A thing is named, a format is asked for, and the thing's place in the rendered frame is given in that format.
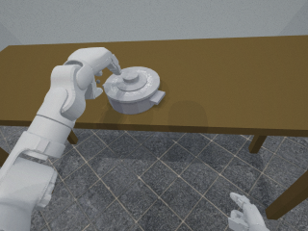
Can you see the left robot forearm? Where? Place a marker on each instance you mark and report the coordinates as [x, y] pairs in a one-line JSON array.
[[56, 117]]

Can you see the robot left hand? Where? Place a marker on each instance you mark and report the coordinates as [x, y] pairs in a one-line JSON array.
[[98, 58]]

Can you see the knob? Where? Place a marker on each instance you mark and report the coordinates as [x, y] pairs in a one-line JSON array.
[[130, 76]]

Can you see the table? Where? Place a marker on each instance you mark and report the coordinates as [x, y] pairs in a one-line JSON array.
[[256, 86]]

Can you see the left robot upper arm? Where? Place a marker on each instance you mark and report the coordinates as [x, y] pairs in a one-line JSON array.
[[27, 187]]

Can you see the robot right hand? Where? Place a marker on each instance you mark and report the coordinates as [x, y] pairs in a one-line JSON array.
[[242, 221]]

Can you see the lid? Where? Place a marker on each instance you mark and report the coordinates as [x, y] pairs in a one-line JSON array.
[[122, 92]]

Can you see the pot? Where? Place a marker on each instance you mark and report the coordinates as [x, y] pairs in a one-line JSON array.
[[137, 107]]

